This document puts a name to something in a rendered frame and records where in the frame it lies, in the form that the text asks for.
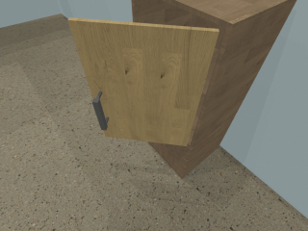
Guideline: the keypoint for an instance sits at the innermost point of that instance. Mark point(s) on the handle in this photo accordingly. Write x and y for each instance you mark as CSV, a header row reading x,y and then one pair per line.
x,y
99,112

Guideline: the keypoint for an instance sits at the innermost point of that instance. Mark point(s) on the cupboard door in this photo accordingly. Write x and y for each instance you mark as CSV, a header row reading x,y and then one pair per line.
x,y
151,75

